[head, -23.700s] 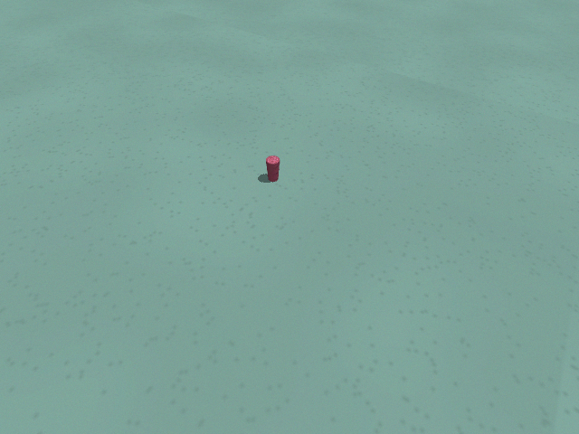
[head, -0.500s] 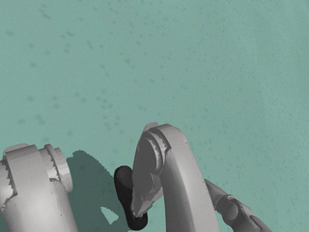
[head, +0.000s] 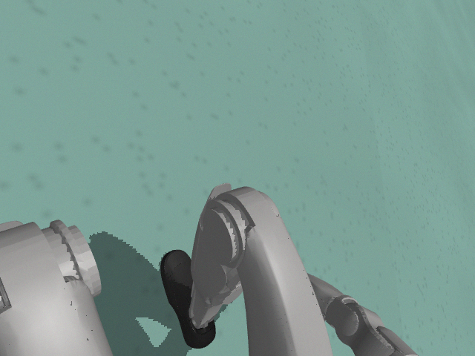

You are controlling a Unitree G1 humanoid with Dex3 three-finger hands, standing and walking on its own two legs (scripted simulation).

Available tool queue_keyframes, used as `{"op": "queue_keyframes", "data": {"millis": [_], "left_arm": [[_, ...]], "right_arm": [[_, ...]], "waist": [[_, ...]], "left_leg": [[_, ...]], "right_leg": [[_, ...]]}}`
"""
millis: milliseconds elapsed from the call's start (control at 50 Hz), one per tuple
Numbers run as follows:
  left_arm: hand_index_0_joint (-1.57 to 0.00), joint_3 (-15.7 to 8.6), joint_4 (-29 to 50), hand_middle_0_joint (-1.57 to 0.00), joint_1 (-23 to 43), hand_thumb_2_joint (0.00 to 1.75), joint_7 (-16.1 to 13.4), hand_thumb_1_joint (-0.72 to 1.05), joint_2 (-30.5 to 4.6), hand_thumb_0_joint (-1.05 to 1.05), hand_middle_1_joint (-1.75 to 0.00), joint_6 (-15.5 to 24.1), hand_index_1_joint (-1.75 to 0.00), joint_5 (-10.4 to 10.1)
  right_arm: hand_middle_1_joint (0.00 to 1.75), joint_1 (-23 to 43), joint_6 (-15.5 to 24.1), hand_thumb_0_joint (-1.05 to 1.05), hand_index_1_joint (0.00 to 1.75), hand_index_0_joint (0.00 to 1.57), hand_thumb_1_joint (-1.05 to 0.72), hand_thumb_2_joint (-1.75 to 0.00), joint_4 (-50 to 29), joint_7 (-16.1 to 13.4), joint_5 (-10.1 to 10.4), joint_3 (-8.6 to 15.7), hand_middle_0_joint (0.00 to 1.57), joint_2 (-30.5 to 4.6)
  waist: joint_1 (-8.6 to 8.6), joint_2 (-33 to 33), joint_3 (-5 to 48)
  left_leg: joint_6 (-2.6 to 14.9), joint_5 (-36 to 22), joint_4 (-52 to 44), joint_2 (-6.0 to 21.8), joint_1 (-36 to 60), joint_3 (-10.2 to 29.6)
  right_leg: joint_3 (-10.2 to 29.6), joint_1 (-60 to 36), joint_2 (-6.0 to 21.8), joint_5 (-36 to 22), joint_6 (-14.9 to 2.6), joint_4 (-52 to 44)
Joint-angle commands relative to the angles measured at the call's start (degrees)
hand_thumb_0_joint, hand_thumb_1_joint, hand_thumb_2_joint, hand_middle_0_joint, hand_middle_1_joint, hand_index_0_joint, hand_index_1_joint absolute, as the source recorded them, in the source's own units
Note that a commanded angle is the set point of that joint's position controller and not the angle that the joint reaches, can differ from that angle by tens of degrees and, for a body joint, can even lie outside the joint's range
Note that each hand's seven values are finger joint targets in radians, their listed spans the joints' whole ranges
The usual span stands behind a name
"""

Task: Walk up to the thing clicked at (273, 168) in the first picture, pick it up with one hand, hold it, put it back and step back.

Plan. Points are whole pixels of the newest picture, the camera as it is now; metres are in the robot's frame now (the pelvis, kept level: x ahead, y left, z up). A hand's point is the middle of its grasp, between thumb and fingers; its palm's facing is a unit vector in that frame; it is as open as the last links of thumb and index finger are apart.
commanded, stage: lower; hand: left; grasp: from the side
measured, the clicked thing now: out of the picture +0.41 +0.31 -0.20
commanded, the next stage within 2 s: loosen in 0.02 s
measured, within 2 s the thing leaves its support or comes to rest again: rests again in 0.22 s
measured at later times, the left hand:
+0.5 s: hand out of the picture +0.41 +0.31 -0.19, palm faces +0.46 -0.89 +0.02, open 11.2 cm
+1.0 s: hand out of the picture +0.41 +0.34 -0.16, palm faces +0.50 -0.87 +0.01, open 17.1 cm
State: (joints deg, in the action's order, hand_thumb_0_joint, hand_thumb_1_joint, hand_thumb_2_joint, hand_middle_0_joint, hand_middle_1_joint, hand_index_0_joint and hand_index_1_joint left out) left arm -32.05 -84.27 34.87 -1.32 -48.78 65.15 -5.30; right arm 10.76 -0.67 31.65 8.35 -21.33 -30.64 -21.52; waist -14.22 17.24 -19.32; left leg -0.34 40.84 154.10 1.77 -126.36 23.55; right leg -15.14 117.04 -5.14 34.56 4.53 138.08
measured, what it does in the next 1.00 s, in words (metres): stands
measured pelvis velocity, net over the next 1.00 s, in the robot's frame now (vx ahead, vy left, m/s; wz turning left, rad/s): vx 0.00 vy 0.00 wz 0.00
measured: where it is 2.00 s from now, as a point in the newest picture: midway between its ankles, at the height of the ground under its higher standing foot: (133, 352)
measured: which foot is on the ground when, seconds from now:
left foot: down 0.00-1.00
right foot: down 0.00-1.00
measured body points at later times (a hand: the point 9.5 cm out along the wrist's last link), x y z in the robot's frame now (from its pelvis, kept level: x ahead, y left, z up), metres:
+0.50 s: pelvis +0.00 +0.00 +0.00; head +0.22 +0.21 +0.33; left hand +0.38 +0.36 -0.18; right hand +0.18 -0.23 -0.02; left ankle +0.08 +0.12 -0.24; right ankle +0.15 -0.12 -0.24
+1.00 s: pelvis +0.00 +0.00 +0.00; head +0.21 +0.21 +0.33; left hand +0.37 +0.38 -0.16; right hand +0.18 -0.23 -0.02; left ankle +0.08 +0.12 -0.24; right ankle +0.15 -0.12 -0.24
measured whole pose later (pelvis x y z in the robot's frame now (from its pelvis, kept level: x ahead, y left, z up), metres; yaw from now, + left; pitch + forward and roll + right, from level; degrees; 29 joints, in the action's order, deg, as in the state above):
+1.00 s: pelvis +0.00 +0.00 +0.00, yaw +0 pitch +10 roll -19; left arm -36.1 -75.6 32.8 1.3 -49.1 63.2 -5.5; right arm 9.6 -1.6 30.9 7.8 -20.7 -29.4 -21.0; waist -12.4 17.3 -18.6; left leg -0.2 41.3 153.9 2.1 -125.8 23.8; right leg -15.5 116.4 -5.2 34.6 4.1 137.5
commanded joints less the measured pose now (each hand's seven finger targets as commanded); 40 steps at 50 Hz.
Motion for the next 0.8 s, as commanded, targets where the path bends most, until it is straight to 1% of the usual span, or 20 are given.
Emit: {"op": "queue_keyframes", "data": {"millis": [0,100,120,140,180,240,260,280,320,400,440,460,520,540,580,640,660,700,740,780], "left_arm": [[-1.21,0.0,8.0,-1.20,10.8,1.21,0.1,0.28,-10.3,0.00,-1.29,5.1,-1.29,-0.6],[-1.21,0.2,7.5,-1.20,10.8,1.22,0.2,0.29,-9.8,0.00,-1.29,5.2,-1.29,-1.1],[-1.26,0.2,7.3,-1.25,9.9,1.14,0.1,0.24,-10.0,0.00,-1.27,5.1,-1.27,-0.9],[-1.21,0.2,7.7,-1.19,11.1,1.06,0.1,0.17,-10.4,0.00,-1.19,5.2,-1.19,-0.9],[-1.09,0.1,8.3,-1.07,11.1,0.90,0.1,0.14,-10.4,0.00,-1.03,5.6,-1.03,-0.8],[-0.99,0.2,8.4,-0.97,11.1,0.67,0.0,0.00,-10.5,0.00,-0.87,5.6,-0.86,-0.6],[-0.91,0.3,8.3,-0.89,11.4,0.67,-0.1,-0.08,-10.5,0.00,-0.79,5.5,-0.79,-0.7],[-0.90,0.2,8.4,-0.89,10.9,0.59,-0.2,-0.09,-10.4,0.00,-0.77,5.5,-0.75,-0.7],[-0.74,0.4,8.3,-0.74,11.4,0.52,-0.1,-0.23,-10.8,0.00,-0.65,5.5,-0.65,-0.4],[-0.59,0.9,8.0,-0.59,10.7,0.37,-0.2,-0.33,-9.7,0.00,-0.48,5.1,-0.48,-0.2],[-0.56,0.9,7.0,-0.56,10.3,0.34,-0.2,-0.38,-9.8,0.00,-0.44,4.8,-0.45,-0.4],[-0.54,1.2,6.5,-0.55,9.9,0.33,-0.2,-0.39,-8.5,0.00,-0.42,4.6,-0.43,-0.4],[-0.47,1.8,6.7,-0.48,10.4,0.28,-0.1,-0.41,-8.4,0.00,-0.36,4.7,-0.36,0.1],[-0.44,1.7,6.6,-0.45,10.0,0.26,-0.1,-0.41,-8.8,0.00,-0.33,4.7,-0.33,-0.2],[-0.38,1.7,6.5,-0.39,10.3,0.22,-0.2,-0.44,-8.1,0.00,-0.26,4.7,-0.27,-0.2],[-0.30,1.7,6.3,-0.31,10.9,0.17,-0.2,-0.49,-8.5,0.00,-0.19,4.8,-0.20,-0.4],[-0.27,1.6,6.5,-0.28,10.6,0.13,-0.2,-0.50,-9.1,0.00,-0.15,4.9,-0.16,-0.4],[-0.22,1.7,6.5,-0.23,11.2,0.12,-0.1,-0.52,-9.2,0.00,-0.12,5.1,-0.13,-0.2],[-0.10,1.0,6.5,-0.11,10.6,0.10,-0.3,-0.51,-9.5,0.00,-0.05,5.3,-0.06,-0.5],[-0.07,0.1,7.1,-0.08,9.5,0.09,0.0,-0.52,-10.0,0.00,-0.02,5.4,-0.03,-0.8]], "right_arm": [[0.30,-0.7,-0.8,0.00,0.30,0.20,-0.90,-0.90,-0.8,-1.2,-0.2,7.1,0.20,-21.3],[0.30,-0.7,-0.6,0.00,0.30,0.20,-0.90,-0.90,-0.9,-1.3,-0.3,6.9,0.20,-21.1],[0.30,-0.9,-0.5,0.00,0.30,0.20,-0.91,-0.90,-0.7,-1.3,-0.3,6.8,0.20,-21.1],[0.30,-0.8,-0.5,0.00,0.30,0.20,-0.92,-0.90,-0.8,-1.3,-0.4,6.7,0.20,-21.2],[0.30,-1.0,-0.5,0.00,0.30,0.20,-0.91,-0.90,-0.5,-1.4,-0.5,6.8,0.20,-21.3],[0.30,-0.7,-0.6,0.00,0.30,0.20,-0.92,-0.90,-0.6,-1.4,-0.6,6.8,0.20,-21.3],[0.30,-0.9,-0.6,0.00,0.30,0.20,-0.92,-0.90,-0.4,-1.4,-0.7,6.7,0.20,-21.1],[0.30,-0.7,-0.6,0.00,0.30,0.20,-0.92,-0.90,-0.4,-1.4,-0.6,6.7,0.20,-21.0],[0.30,-0.6,-0.7,0.00,0.30,0.20,-0.92,-0.90,-0.3,-1.5,-0.7,6.8,0.20,-21.3],[0.30,-0.2,-0.7,0.00,0.30,0.20,-0.92,-0.90,-0.7,-1.4,-0.7,6.9,0.20,-21.2],[0.30,-0.5,-0.8,0.00,0.30,0.20,-0.93,-0.90,-0.7,-1.3,-0.5,7.1,0.20,-21.3],[0.30,-0.4,-0.8,0.00,0.30,0.20,-0.92,-0.90,-0.8,-1.3,-0.4,7.0,0.20,-21.1],[0.30,-0.5,-1.0,0.00,0.30,0.20,-0.92,-0.90,-0.9,-1.1,-0.5,7.1,0.20,-21.5],[0.30,-0.4,-1.0,0.00,0.30,0.20,-0.92,-0.90,-1.1,-1.1,-0.5,7.0,0.20,-21.3],[0.30,-0.3,-1.0,0.00,0.30,0.20,-0.92,-0.90,-1.0,-1.1,-0.4,7.0,0.20,-21.3],[0.30,-0.5,-1.0,0.00,0.30,0.20,-0.92,-0.90,-1.1,-1.0,-0.5,6.8,0.20,-21.1],[0.30,0.1,-0.9,0.00,0.30,0.20,-0.92,-0.90,-1.3,-1.1,-0.4,6.7,0.20,-21.0],[0.30,-0.4,-0.9,0.00,0.30,0.20,-0.92,-0.90,-1.1,-1.1,-0.6,6.6,0.20,-21.1],[0.30,-0.1,-1.0,0.00,0.30,0.20,-0.90,-0.90,-1.3,-1.1,-0.6,6.6,0.20,-21.2],[0.30,-0.2,-1.1,0.00,0.30,0.20,-0.90,-0.90,-1.3,-1.2,-0.5,6.6,0.20,-21.2]], "waist": [[-6.55,-33.0,30.8],[-6.76,-32.1,30.4],[-6.36,-32.3,30.8],[-6.89,-32.4,31.2],[-6.73,-33.9,31.5],[-6.76,-34.3,30.9],[-6.85,-33.8,31.2],[-6.57,-33.6,30.4],[-6.84,-34.2,30.1],[-6.65,-34.1,30.1],[-6.99,-33.2,29.1],[-6.86,-32.3,29.0],[-7.14,-33.3,29.2],[-6.61,-33.0,29.6],[-6.99,-32.4,28.6],[-7.12,-32.2,29.3],[-6.57,-31.7,28.6],[-6.95,-32.5,29.4],[-6.52,-32.9,29.5],[-5.83,-33.2,30.0]], "left_leg": [[-1.48,-5.4,-20.8,3.8,21.3,-5.3],[-1.26,-5.7,-20.3,3.8,20.9,-5.5],[-1.37,-6.4,-20.4,4.0,21.6,-5.4],[-1.36,-5.9,-20.3,4.0,21.4,-5.2],[-1.77,-7.6,-20.8,4.2,23.3,-4.8],[-1.81,-7.7,-20.7,4.3,23.4,-4.8],[-1.57,-7.1,-20.1,4.1,22.3,-5.3],[-1.57,-7.3,-20.4,4.2,22.3,-5.1],[-1.68,-6.8,-20.5,4.2,22.5,-5.1],[-1.77,-7.0,-20.9,4.3,23.0,-4.7],[-1.45,-5.1,-21.1,4.1,21.3,-4.8],[-1.57,-5.1,-21.4,4.1,21.2,-4.4],[-2.02,-5.9,-22.1,4.3,22.9,-3.5],[-1.80,-5.7,-21.5,4.1,22.2,-4.0],[-1.83,-5.9,-21.8,4.2,22.0,-3.6],[-1.53,-5.3,-21.2,3.9,21.4,-4.1],[-1.39,-4.5,-21.2,3.9,20.6,-4.2],[-1.58,-5.4,-21.3,4.0,21.4,-4.1],[-1.74,-5.8,-21.5,4.1,22.1,-3.9],[-1.79,-6.6,-21.4,4.2,22.8,-4.1]], "right_leg": [[-6.9,-13.8,-1.6,-8.2,-4.39,-8.6],[-7.0,-14.4,-1.8,-8.6,-4.27,-9.0],[-6.9,-14.7,-1.9,-9.1,-4.31,-8.9],[-7.1,-14.4,-2.0,-8.6,-4.34,-8.9],[-7.1,-14.6,-1.9,-9.8,-4.42,-8.3],[-7.2,-14.3,-1.9,-9.9,-4.42,-8.3],[-7.0,-14.8,-2.1,-9.7,-4.42,-8.7],[-7.0,-14.4,-1.9,-9.7,-4.45,-8.6],[-7.0,-13.8,-2.0,-9.3,-4.50,-8.6],[-7.3,-13.2,-1.9,-9.3,-4.57,-8.3],[-7.4,-13.4,-1.9,-8.1,-4.52,-8.9],[-7.6,-13.3,-1.8,-8.1,-4.41,-8.8],[-7.9,-12.5,-1.7,-8.5,-4.41,-8.1],[-7.6,-13.1,-1.9,-8.4,-4.49,-8.4],[-7.8,-12.5,-1.7,-8.5,-4.42,-8.1],[-7.6,-13.5,-1.9,-8.1,-4.38,-8.8],[-7.5,-13.0,-2.0,-7.6,-4.42,-9.0],[-7.5,-13.4,-1.9,-8.2,-4.43,-8.7],[-7.7,-13.4,-1.9,-8.2,-4.49,-8.4],[-7.4,-13.8,-1.9,-8.8,-4.45,-8.4]]}}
